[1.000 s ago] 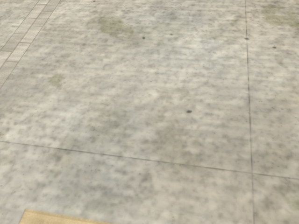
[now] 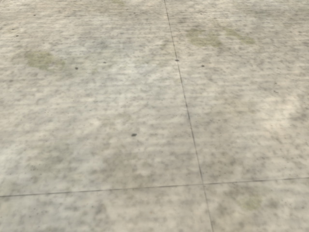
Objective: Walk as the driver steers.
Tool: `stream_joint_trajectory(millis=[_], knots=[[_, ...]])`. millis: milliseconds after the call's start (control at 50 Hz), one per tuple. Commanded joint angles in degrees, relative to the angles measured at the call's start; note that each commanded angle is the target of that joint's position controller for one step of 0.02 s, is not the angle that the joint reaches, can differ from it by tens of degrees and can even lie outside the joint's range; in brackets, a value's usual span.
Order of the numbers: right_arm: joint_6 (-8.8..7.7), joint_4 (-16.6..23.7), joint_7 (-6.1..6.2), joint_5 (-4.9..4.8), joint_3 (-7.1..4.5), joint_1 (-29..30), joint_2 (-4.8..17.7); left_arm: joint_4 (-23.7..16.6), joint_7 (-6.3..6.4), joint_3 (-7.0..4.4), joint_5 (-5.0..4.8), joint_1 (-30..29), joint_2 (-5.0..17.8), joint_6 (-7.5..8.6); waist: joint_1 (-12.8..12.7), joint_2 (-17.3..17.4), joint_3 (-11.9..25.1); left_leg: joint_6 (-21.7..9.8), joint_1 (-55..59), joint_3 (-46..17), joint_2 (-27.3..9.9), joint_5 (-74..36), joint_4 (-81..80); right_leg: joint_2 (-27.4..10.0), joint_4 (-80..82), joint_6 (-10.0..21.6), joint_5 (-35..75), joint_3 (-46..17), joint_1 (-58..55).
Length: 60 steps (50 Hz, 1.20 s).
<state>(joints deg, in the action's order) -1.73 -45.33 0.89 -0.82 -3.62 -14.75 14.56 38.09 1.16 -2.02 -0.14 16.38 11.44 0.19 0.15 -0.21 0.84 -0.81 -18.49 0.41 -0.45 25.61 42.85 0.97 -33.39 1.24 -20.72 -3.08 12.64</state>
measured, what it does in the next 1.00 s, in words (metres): walks ahead: right foot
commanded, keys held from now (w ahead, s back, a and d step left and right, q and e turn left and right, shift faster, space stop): w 1.00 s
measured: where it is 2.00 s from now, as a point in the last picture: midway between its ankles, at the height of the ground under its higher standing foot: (151, 139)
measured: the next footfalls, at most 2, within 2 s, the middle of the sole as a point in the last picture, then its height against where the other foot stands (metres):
right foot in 0.58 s outside the picture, level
left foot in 1.10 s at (131, 198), level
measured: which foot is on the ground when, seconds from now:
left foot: down 0.00-0.58, up 0.60-1.00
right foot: down 0.00-0.08, up 0.10-0.56, down 0.58-1.00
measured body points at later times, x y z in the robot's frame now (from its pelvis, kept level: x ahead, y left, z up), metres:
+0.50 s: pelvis +0.18 +0.01 +0.00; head +0.22 +0.03 +0.45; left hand +0.44 +0.21 -0.07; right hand +0.13 -0.25 -0.12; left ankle +0.01 +0.11 -0.73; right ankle +0.37 -0.12 -0.70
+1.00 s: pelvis +0.46 +0.00 +0.01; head +0.49 +0.00 +0.46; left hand +0.48 +0.27 -0.12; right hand +0.68 -0.23 -0.07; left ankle +0.65 +0.15 -0.69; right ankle +0.38 -0.11 -0.73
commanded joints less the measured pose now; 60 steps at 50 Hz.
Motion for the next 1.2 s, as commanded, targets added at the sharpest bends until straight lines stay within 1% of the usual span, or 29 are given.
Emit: stream_joint_trajectory(millis=[20, 60, 80, 100, 120, 140, 180, 240, 320, 420, 500, 540, 560, 580, 600, 620, 640, 680, 740, 820, 900, 1000, 1060, 1100, 1120, 1140, 1160, 1180, 1200], knots=[[-2.93, 5.4, -1.26, -0.98, -0.71, 4.15, 3.33, -3.1, 0.15, -3.08, -1.1, -1.63, 10.42, 1.46, -0.01, -9.68, -7.35, -3.87, -7.51, -0.47, -1.77, 3.66, -1.92, -15.68, 19.83, 10.75, -17.59, -22.24, 2.57], [-3.59, 1.12, -2.03, -0.3, -1.13, -4.58, 3.05, -3.78, -0.18, -2.78, -1.48, -6.11, 9.15, 1.1, 4.51, -6.62, -3.64, -4.02, 11.3, 2.5, 1.42, -10.41, -12.97, -9.84, 14.26, 7.33, -10.89, -13.28, 10.18], [-3.64, -0.83, -2.06, 0.32, -1.7, -9.9, 4.59, -4.31, -0.19, -2.1, -0.9, -7.33, 6.67, 1.31, 6.22, -2.74, -1.8, -3.98, 18.04, -2.22, -0.81, -9.84, -14.85, -6.13, 5.31, 4.78, -6.43, -8.34, 14.19], [-3.87, -1.08, -1.74, 0.5, -2.77, -15.34, 10.14, -6.23, -0.13, -1.05, -0.51, -8.14, 2.71, 1.98, 6.76, 11.88, -0.26, -8.81, 24.14, -23.09, -12.9, 1.18, -25.57, 1.36, -15.14, -0.12, -5.33, 1.15, 23.68], [-4.26, -0.15, -2.34, 1.12, -3.18, -15.99, 13.14, -8.04, 0.18, -2.19, -1.82, -8.57, 6.82, 2.9, 6.45, 18.43, -2.6, -16.67, 23.21, -43.16, -21.89, 8.43, -33.48, 2.92, -26.98, -0.78, -13.58, -1.14, 33.41], [-4.53, 1.18, -2.06, 1.07, -2.06, -11.54, 9.75, -6.87, -0.06, -2.93, -2.64, -6.81, 9.1, 3.66, 4.25, 11.48, -6.5, -17.05, 21.51, -40.83, -22.02, 11.55, -33.31, -1.19, -33.41, 0.03, -9.99, -3.92, 37.36], [-4.4, 2.48, -1.59, 0.85, -1.29, -7.65, 7.86, -4.8, -0.65, -2.89, -1.65, -5.93, 8.29, 4.49, 2.56, 5.22, -6.72, -13.01, 20.81, -29.27, -16.92, 5.71, -33.09, -4.53, -33.48, 1.32, 1.51, -2.28, 38.37], [-3.92, 1.89, -1.54, 1.04, -0.11, -8.66, 5.43, -3.94, -1.67, -3.0, -0.74, -6.67, 7.21, 4.56, 2.38, 5.18, -4.72, -10.37, 19.93, -17.73, -12.27, -12.83, -33.93, -6.15, -29.51, 0.49, 10.7, 0.19, 34.72], [-3.0, 0.08, -0.86, 0.76, 0.24, -11.67, 5.99, -5.35, -2.25, -1.91, -0.52, -12.68, 4.94, 4.36, 3.92, 4.15, -4.92, -9.85, 20.23, -9.52, -10.26, -29.15, -34.02, -5.58, -17.95, -1.46, 17.03, 3.04, 34.23], [-2.52, -1.62, -0.25, 0.23, 0.15, -13.89, 8.22, -7.52, -3.93, -1.09, -1.37, -21.47, 4.65, 5.21, 6.02, 5.32, -7.7, -9.82, 17.45, -6.44, -10.79, -28.31, -35.43, -3.48, -2.83, -1.65, 24.49, 5.11, 27.1], [-1.98, -2.83, -0.22, -0.38, -0.37, -13.54, 9.41, -8.57, -4.96, -1.46, -1.5, -22.99, 6.51, 5.86, 3.88, 6.02, -7.54, -8.77, 23.2, -5.94, -13.62, -39.87, -31.06, -2.07, 2.47, 1.84, 20.17, 4.94, 23.94], [-1.54, -2.78, 0.03, -0.17, -1.03, -12.45, 11.18, -7.05, -4.48, -2.71, -1.13, -16.39, 9.25, 5.68, -0.47, 8.18, -1.55, -7.54, 25.24, -4.77, -13.23, -60.71, -21.96, 1.15, 2.93, 4.38, 16.83, 6.97, 13.45], [-1.14, -2.45, 0.13, 0.08, -0.98, -11.22, 11.1, -4.45, -3.84, -3.9, -1.17, -7.04, 11.47, 5.42, -5.57, 7.72, 4.27, -6.15, 22.45, -2.74, -11.11, -66.99, -11.29, 2.32, 4.64, 6.41, 18.7, 7.9, 0.87], [-1.21, -1.01, 0.32, 0.89, -0.44, -10.4, 9.93, -1.95, -2.91, -4.71, -0.65, 4.55, 14.17, 5.04, -10.13, 5.12, 12.59, -4.58, 9.08, -2.67, -9.27, -53.81, 4.33, -5.54, 1.37, 9.59, 19.37, -0.67, -19.67], [-2.19, 0.42, -0.39, 1.31, 2.19, -18.77, 0.69, -0.61, -2.92, -5.56, 0.38, 8.66, 19.74, 5.26, -4.95, -12.65, 23.08, -0.69, -13.6, -2.96, 2.5, -6.25, 27.83, -22.12, 4.94, 19.23, 8.58, -30.2, -41.26], [-3.68, -0.98, -0.91, -0.29, 1.22, -16.74, 5.74, -0.02, -2.8, -4.37, 0.0, 9.52, 13.9, 5.13, -7.42, -12.75, 25.81, -0.93, -20.14, -10.65, 3.36, 5.64, 35.85, -23.78, 14.89, 20.26, 0.52, -43.01, -40.14], [-4.34, 1.66, -1.16, -1.95, 0.0, -9.11, 9.39, -0.04, -2.42, -3.5, -0.33, 4.12, 11.8, 4.95, -6.55, -9.65, 13.04, -1.21, -25.0, -8.66, -0.12, 1.81, 37.2, -21.32, 16.45, 16.83, 0.54, -32.99, -30.61], [-4.67, 3.26, -0.78, -0.75, 0.17, -2.82, 8.18, -0.1, -2.6, -2.6, -0.02, -2.68, 9.4, 5.04, -2.49, -0.53, 2.98, -1.25, -21.44, -5.68, -5.11, -6.89, 30.94, -16.54, 19.42, 13.89, 11.46, -19.66, -12.3], [-2.74, 2.24, -0.6, -0.1, 0.26, -6.61, 5.46, 0.95, -3.04, -2.32, 0.27, -4.91, 8.19, 6.37, 1.85, -3.2, 1.27, -0.25, -14.66, -5.64, -7.76, -10.5, 25.72, -13.13, 24.45, 14.04, 16.89, -12.02, -2.0], [-2.04, 4.95, -0.24, 0.92, 0.54, 0.54, 4.95, 3.73, -2.44, -2.79, 0.0, -2.4, 10.61, 6.84, 1.12, -2.31, -2.94, 2.03, -19.6, -4.44, -8.87, -18.95, 15.11, -11.96, 27.17, 14.17, 21.59, -5.94, 1.0], [-2.99, 7.15, -1.15, 0.67, 1.34, 9.45, 3.52, 5.36, -1.81, -2.91, -0.66, 1.14, 12.4, 5.95, -2.38, -1.79, -3.93, 1.85, -17.07, -2.04, -6.58, -31.33, -1.73, -9.7, 26.64, 11.33, 22.04, -1.08, -0.72], [-3.61, 10.47, -2.82, -0.13, 1.24, 16.92, 4.69, 8.26, -1.65, -3.14, -1.29, 6.1, 14.05, 4.53, -4.91, -2.41, -4.9, 0.05, -18.59, -2.04, -4.7, -28.42, -10.56, -14.03, 22.51, 10.43, 20.66, -2.99, -10.77], [-3.99, 10.56, -3.43, 0.02, 0.55, 14.04, 6.5, 8.96, -1.24, -3.47, -1.26, 5.43, 15.23, 3.46, -2.34, -4.11, -2.64, -2.45, -12.93, -0.62, -2.61, -21.28, -13.48, -15.34, 16.81, 8.65, 30.23, -3.55, -15.14], [-4.03, 6.56, -2.69, 0.41, -1.77, -0.88, 10.96, 8.49, -0.96, -2.67, -0.65, 4.28, 13.62, 2.97, 4.97, -2.77, 7.22, -5.92, 9.29, 0.51, -1.52, -22.65, -14.38, -10.24, -1.56, 5.62, 41.17, 0.86, -9.77], [-3.88, 5.64, -2.2, 1.72, -3.08, -9.32, 16.68, 6.51, -1.06, -0.96, 0.21, 8.27, 8.7, 3.71, 5.63, 6.73, 17.36, -12.9, 32.3, -18.97, -15.84, -21.8, -12.88, -4.06, -23.51, 1.95, 24.01, 4.27, 9.47], [-3.52, 4.61, -2.5, 0.96, -3.01, -12.02, 16.29, 7.18, -1.41, 0.08, -0.06, 11.64, 5.85, 4.89, 4.93, 17.05, 22.81, -18.01, 41.51, -40.62, -22.44, -11.4, -21.99, 2.9, -35.99, 0.17, -12.04, -0.73, 24.17], [-3.42, 4.93, -2.4, 0.48, -1.6, -10.34, 11.44, 6.78, -1.8, -1.5, -1.57, 6.67, 12.05, 5.59, 6.19, 11.25, 16.87, -15.52, 37.89, -37.97, -20.74, -5.34, -24.33, -0.54, -41.45, 0.78, -11.05, -4.46, 30.65], [-3.31, 5.56, -2.24, 0.3, -1.05, -5.85, 10.09, 5.14, -1.91, -1.8, -2.17, 1.77, 13.17, 5.96, 5.09, 7.96, 9.31, -13.59, 29.71, -29.87, -19.05, -8.15, -25.41, -3.52, -40.68, 1.29, -5.43, -2.31, 32.56], [-3.24, 6.03, -2.28, 0.67, -0.66, -2.22, 8.91, 4.68, -1.66, -1.71, -1.39, -0.86, 12.52, 5.98, 3.52, 4.07, 5.14, -12.83, 21.84, -24.27, -16.77, -13.65, -26.91, -5.81, -37.82, 1.1, -0.61, -1.08, 30.72]])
